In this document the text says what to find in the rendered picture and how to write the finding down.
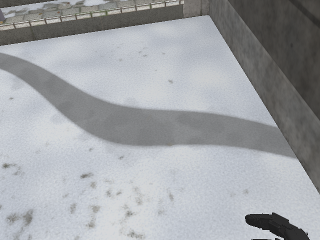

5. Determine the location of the robot right hand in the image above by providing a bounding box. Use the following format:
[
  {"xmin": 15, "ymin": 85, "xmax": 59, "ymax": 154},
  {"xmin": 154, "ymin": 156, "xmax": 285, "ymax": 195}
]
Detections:
[{"xmin": 245, "ymin": 212, "xmax": 310, "ymax": 240}]

